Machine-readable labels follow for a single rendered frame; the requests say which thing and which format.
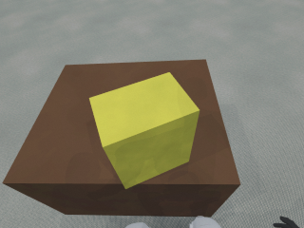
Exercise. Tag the robot right thigh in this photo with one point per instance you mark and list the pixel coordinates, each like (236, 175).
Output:
(203, 222)

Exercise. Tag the pedestal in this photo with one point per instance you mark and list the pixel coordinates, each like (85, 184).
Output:
(62, 162)

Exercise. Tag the right robot hand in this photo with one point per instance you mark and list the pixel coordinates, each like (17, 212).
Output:
(288, 223)

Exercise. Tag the carton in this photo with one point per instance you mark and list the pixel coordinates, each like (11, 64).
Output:
(146, 128)

